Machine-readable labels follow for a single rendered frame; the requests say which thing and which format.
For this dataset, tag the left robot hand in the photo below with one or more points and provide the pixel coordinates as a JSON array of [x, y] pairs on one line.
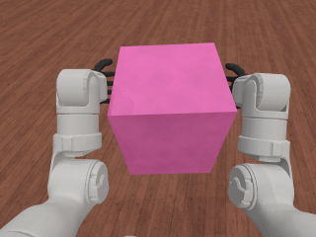
[[101, 65]]

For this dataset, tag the right robot upper arm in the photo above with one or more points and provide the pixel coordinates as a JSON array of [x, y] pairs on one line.
[[265, 193]]

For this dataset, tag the right robot hand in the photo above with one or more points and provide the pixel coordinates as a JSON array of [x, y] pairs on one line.
[[236, 69]]

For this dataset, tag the right robot forearm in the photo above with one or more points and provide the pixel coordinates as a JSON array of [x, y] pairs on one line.
[[264, 99]]

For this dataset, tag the left robot upper arm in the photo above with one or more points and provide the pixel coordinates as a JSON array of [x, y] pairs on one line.
[[74, 187]]

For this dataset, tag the left robot forearm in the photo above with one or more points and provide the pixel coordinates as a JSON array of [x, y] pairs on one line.
[[79, 93]]

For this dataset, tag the carton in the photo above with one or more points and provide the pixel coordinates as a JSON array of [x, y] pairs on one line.
[[171, 107]]

